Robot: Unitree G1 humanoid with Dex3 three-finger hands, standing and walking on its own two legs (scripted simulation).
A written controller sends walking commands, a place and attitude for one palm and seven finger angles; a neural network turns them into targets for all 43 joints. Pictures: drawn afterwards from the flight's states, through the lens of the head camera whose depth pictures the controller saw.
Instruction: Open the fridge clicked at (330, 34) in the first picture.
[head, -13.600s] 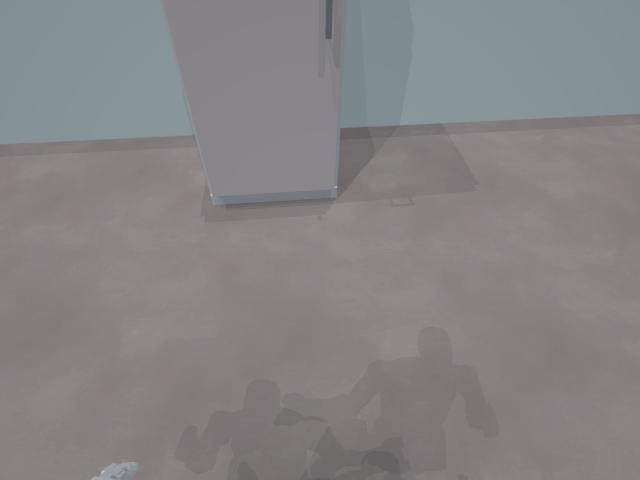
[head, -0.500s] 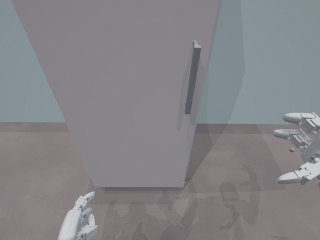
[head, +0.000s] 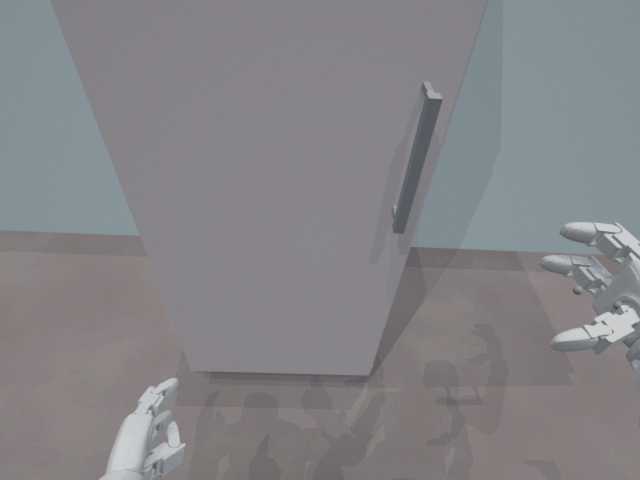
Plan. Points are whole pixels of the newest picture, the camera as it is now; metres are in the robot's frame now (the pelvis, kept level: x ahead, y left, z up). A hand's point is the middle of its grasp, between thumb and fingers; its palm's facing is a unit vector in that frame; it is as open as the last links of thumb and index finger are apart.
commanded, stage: move the hooked fingers beside the handle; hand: right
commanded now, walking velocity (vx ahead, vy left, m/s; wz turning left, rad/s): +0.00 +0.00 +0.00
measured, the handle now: (411, 165) +0.56 -0.14 +0.13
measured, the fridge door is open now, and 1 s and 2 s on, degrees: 0 0 0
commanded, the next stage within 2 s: none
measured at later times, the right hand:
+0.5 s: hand (527, 247) +0.36 -0.25 +0.15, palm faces +0.01 +1.00 +0.01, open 14.0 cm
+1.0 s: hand (478, 206) +0.44 -0.21 +0.15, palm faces +0.01 +1.00 +0.00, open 14.0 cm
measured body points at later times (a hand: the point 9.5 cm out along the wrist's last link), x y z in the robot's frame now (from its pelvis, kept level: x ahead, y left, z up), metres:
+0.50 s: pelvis +0.02 -0.02 +0.00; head +0.01 -0.01 +0.45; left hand +0.17 +0.23 -0.08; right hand +0.35 -0.30 +0.15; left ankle -0.03 +0.07 -0.73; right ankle +0.06 -0.12 -0.73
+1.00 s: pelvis +0.01 -0.02 +0.00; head +0.02 -0.02 +0.45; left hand +0.10 +0.24 -0.11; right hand +0.43 -0.26 +0.15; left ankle -0.03 +0.07 -0.73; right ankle +0.06 -0.12 -0.73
